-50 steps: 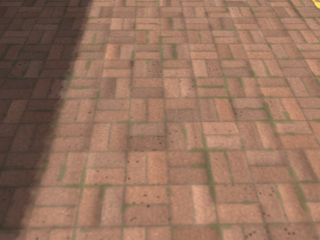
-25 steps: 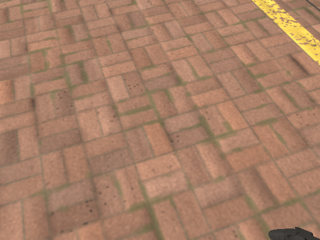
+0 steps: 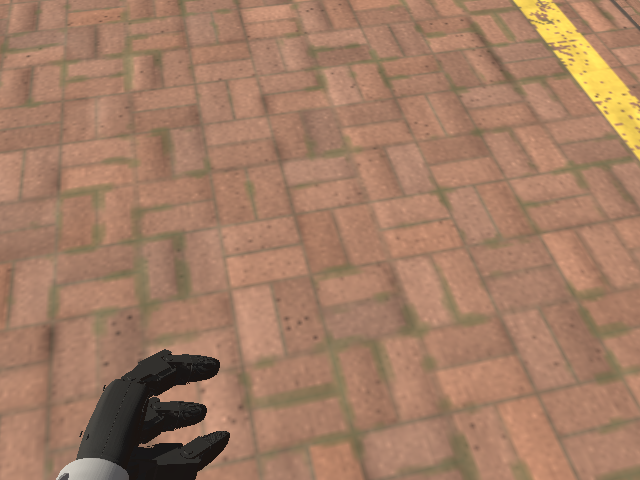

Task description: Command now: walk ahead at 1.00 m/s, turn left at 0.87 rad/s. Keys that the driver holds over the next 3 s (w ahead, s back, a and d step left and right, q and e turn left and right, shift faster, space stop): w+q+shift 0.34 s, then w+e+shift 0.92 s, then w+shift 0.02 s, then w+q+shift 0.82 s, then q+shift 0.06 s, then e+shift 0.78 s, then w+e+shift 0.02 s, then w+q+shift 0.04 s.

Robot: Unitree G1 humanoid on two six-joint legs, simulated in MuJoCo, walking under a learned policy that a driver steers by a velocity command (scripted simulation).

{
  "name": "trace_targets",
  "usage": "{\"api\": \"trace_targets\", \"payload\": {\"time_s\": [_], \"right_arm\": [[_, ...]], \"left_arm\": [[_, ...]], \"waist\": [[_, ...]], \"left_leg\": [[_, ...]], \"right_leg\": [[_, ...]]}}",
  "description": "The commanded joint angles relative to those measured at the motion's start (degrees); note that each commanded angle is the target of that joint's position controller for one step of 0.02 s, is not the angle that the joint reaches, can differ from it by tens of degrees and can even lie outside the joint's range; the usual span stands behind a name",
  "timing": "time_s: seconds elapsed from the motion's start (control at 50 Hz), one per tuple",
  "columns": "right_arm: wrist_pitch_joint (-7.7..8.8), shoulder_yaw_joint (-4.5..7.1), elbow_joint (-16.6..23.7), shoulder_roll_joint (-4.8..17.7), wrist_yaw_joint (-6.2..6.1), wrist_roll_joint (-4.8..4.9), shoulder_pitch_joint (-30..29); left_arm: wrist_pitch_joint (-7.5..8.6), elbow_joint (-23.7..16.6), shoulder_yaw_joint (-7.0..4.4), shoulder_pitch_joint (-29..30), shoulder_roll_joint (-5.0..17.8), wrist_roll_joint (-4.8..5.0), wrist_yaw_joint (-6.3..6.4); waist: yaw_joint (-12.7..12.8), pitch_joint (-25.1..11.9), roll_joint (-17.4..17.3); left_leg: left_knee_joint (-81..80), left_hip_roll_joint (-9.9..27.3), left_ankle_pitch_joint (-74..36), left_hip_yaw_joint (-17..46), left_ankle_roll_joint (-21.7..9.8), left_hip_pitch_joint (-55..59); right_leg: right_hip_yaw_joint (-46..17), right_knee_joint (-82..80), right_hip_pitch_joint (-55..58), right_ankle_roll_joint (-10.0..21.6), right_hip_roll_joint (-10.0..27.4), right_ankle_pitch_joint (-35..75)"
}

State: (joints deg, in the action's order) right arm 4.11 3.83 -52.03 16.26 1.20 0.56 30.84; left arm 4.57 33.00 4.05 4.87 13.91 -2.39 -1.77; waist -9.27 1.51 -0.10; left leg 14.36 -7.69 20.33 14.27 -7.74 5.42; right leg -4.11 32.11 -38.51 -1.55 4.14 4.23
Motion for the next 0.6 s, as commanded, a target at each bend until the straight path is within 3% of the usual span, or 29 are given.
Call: {"api": "trace_targets", "payload": {"time_s": [0.02,0.04,0.06,0.08,0.1,0.12,0.14,0.16,0.18,0.2,0.24,0.28,0.32,0.34,0.38,0.4,0.42,0.44,0.46,0.48,0.5,0.52,0.54,0.56,0.58,0.6], "right_arm": [[0.59,3.14,2.8,12.5,-0.89,-0.24,-1.3],[0.7,3.64,3.3,14.7,-0.79,-0.52,-3.6],[1.34,3.6,4.4,14.0,-0.62,-0.76,-6.8],[1.97,1.36,6.4,5.0,-0.91,-1.32,-8.0],[1.4,-0.33,10.4,1.7,-0.95,2.05,-0.3],[0.01,0.14,8.2,6.9,-1.61,0.12,-6.5],[-0.57,0.61,8.5,8.0,-0.97,-0.95,-11.9],[-1.04,0.66,8.8,7.3,-0.23,-1.36,-14.4],[-1.69,0.51,9.8,5.9,0.69,-2.2,-16.6],[-2.55,0.1,10.8,4.1,1.39,-2.48,-17.2],[-3.86,-0.78,13.7,1.7,2.13,-2.45,-21.1],[-4.18,-1.7,17.1,1.2,3.06,-2.62,-25.2],[-4.15,-2.29,19.3,2.0,3.93,-2.34,-28.6],[-4.15,-2.47,19.8,2.7,4.35,-2.3,-30.7],[-3.5,-3.56,20.4,1.5,4.79,-2.81,-34.7],[-3.15,-3.81,19.8,1.4,4.55,-2.99,-34.0],[-2.89,-3.38,18.5,3.2,4.08,-3.15,-32.2],[-2.63,-2.71,17.0,5.4,3.46,-3.54,-28.3],[-2.44,-1.72,14.3,7.6,2.6,-3.88,-19.9],[-2.32,-0.46,10.5,9.8,1.39,-4.05,-8.3],[-2.43,1.15,8.5,14.6,0.0,-4.8,-3.5],[-1.89,1.99,10.8,18.7,-0.55,-5.46,-5.9],[-2.06,2.28,11.0,16.1,-1.01,-3.93,-5.9],[-1.25,1.57,9.0,13.6,-1.42,-3.7,-9.6],[-0.33,0.79,8.2,9.6,-1.15,-3.52,-12.5],[0.56,0.3,7.9,7.7,-1.13,-3.36,-14.5]], "left_arm": [[1.02,-2.2,-3.62,-2.9,9.0,0.29,1.38],[1.34,0.1,-4.81,-11.8,11.1,0.59,2.12],[1.66,2.7,-6.47,-23.7,14.3,0.16,3.2],[1.68,4.9,-8.08,-36.2,18.2,-1.48,4.35],[0.95,4.7,-9.25,-30.5,22.5,-2.11,3.74],[0.45,3.3,-8.75,-24.4,14.8,-1.35,3.36],[0.48,3.6,-7.52,-21.4,9.8,-0.86,3.08],[0.57,5.2,-7.17,-21.5,8.1,-1.32,2.81],[0.86,7.1,-6.93,-23.4,7.5,-1.13,3.0],[1.29,9.3,-6.67,-25.2,6.4,-0.61,2.78],[2.21,12.1,-6.29,-27.1,4.4,0.94,1.97],[2.84,12.7,-6.4,-25.5,5.0,1.27,1.63],[3.34,12.8,-6.72,-22.7,6.6,0.99,1.76],[3.43,13.1,-6.82,-22.4,7.2,0.95,1.83],[3.65,15.6,-6.6,-28.2,8.2,0.68,1.76],[3.66,16.3,-6.74,-29.7,10.2,0.62,1.77],[3.24,16.8,-7.17,-30.5,12.8,0.78,2.06],[2.43,17.1,-7.57,-30.8,15.4,0.94,2.53],[1.54,17.3,-7.73,-29.9,17.3,0.99,2.97],[0.73,17.2,-7.54,-28.0,17.5,1.29,3.17],[0.4,16.6,-6.75,-30.2,12.8,0.96,2.51],[0.68,13.9,-5.15,-39.4,5.1,3.57,1.81],[0.9,12.0,-6.77,-28.6,12.2,3.63,2.45],[0.95,11.0,-6.67,-25.6,10.6,3.77,2.22],[0.49,12.3,-6.33,-26.0,8.9,3.19,1.78],[-0.65,13.6,-6.22,-27.5,7.5,2.56,1.34]], "waist": [[6.3,-4.0,-2.8],[11.5,-9.0,-3.2],[17.8,-14.6,-2.8],[20.3,-22.5,7.5],[12.8,-29.7,25.4],[13.8,-19.2,12.0],[14.2,-11.1,5.9],[13.5,-6.8,1.7],[12.8,-4.2,2.0],[11.6,-2.6,4.8],[10.3,-1.1,5.7],[8.7,0.4,5.8],[7.2,2.9,5.4],[7.2,4.5,3.4],[9.0,7.1,1.0],[8.2,6.7,2.2],[6.7,5.0,3.7],[3.9,2.1,5.1],[-0.7,-2.5,6.2],[-6.8,-7.6,5.9],[-5.2,-13.4,0.4],[3.2,-25.6,-12.5],[-1.6,-23.4,-1.2],[2.2,-9.8,-1.4],[5.4,-2.9,1.2],[7.9,-0.5,0.3]], "left_leg": [[9.2,9.0,-50.3,7.4,-1.0,-11.7],[20.2,8.1,-51.6,6.8,0.1,-13.1],[34.0,6.1,-43.8,5.8,0.7,-20.8],[53.2,3.2,-5.0,0.6,-0.2,-30.4],[67.6,0.6,9.2,-5.6,1.4,-45.2],[68.5,6.5,1.4,-7.3,0.9,-50.9],[64.9,8.3,-3.5,-8.7,1.3,-51.0],[63.2,9.9,-4.7,-9.2,1.9,-49.6],[61.9,11.3,-4.7,-9.2,2.1,-49.0],[61.2,12.3,-4.4,-9.6,2.3,-48.8],[60.6,13.8,-4.5,-10.6,2.1,-51.9],[56.7,13.9,-9.7,-12.6,2.1,-51.9],[48.6,13.7,-16.2,-14.5,2.0,-49.4],[43.2,12.9,-18.8,-17.0,1.6,-46.9],[32.0,9.0,-21.3,-21.3,-0.2,-38.2],[29.5,6.8,-21.7,-21.6,-1.2,-32.7],[28.1,4.0,-19.0,-22.5,-1.8,-29.5],[26.7,1.7,-14.3,-22.8,-2.4,-23.9],[25.1,0.8,-10.9,-20.8,-3.4,-13.8],[19.1,2.6,-12.0,-17.0,-5.0,-0.3],[19.9,13.0,-1.6,-6.5,-5.6,12.7],[15.2,33.7,1.6,23.8,-10.7,26.8],[5.9,31.0,5.2,25.4,-8.7,19.9],[3.1,29.0,2.8,16.2,-7.5,9.0],[0.6,26.5,-1.7,9.4,-5.8,-1.1],[-1.1,24.4,-4.6,3.3,-4.2,-7.8]], "right_leg": [[4.5,-4.1,25.7,1.3,-6.8,-4.1],[3.6,-4.2,35.5,1.9,-6.1,-7.8],[-0.6,-1.5,49.2,3.1,-0.8,-14.9],[-15.5,-0.9,62.0,4.4,15.1,-32.2],[-49.0,-14.0,67.7,11.5,27.2,-44.1],[-43.1,-16.5,59.2,11.2,22.1,-50.9],[-30.3,-15.8,51.5,9.8,18.6,-40.9],[-22.1,-16.3,45.5,9.1,16.4,-28.4],[-15.5,-16.8,41.9,8.4,14.3,-21.1],[-10.7,-17.1,39.5,7.4,13.3,-15.4],[-3.6,-18.3,38.9,6.0,12.7,-5.3],[3.7,-20.9,35.6,5.0,11.4,1.5],[10.6,-23.8,32.1,4.2,9.5,4.1],[14.0,-25.4,31.1,3.7,8.1,6.2],[16.5,-28.4,28.9,3.8,7.1,18.4],[16.2,-28.1,29.5,4.8,8.7,29.5],[16.3,-24.9,33.3,5.2,9.3,42.1],[16.2,-17.4,35.9,6.1,10.2,52.2],[15.4,-5.7,35.3,7.1,11.2,56.3],[14.9,10.1,30.8,7.4,10.5,51.5],[13.0,33.3,19.8,7.1,4.1,9.6],[4.1,57.2,2.2,6.0,-3.9,-34.2],[-1.6,58.6,-3.4,7.0,-3.5,-26.6],[-0.2,54.3,-6.3,6.7,-0.9,-21.7],[0.3,48.8,-3.8,6.6,1.8,-19.7],[-0.3,46.0,0.1,6.2,3.2,-18.9]]}}
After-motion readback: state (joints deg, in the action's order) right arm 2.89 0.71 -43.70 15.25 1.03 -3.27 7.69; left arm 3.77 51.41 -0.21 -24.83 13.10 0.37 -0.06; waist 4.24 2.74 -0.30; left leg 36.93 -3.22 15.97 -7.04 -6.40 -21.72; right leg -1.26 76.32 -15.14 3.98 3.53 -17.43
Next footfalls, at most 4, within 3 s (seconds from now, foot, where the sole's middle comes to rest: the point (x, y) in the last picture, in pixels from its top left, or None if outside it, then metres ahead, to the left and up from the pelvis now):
0.06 right None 0.28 -0.17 -0.77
0.50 left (210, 418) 0.61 0.16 -0.77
0.94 right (208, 245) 1.08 0.14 -0.77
1.38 left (162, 135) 1.52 0.25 -0.77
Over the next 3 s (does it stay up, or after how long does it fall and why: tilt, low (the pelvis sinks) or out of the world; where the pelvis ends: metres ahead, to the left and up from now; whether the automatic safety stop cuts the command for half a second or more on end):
stays up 2.35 0.20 0.00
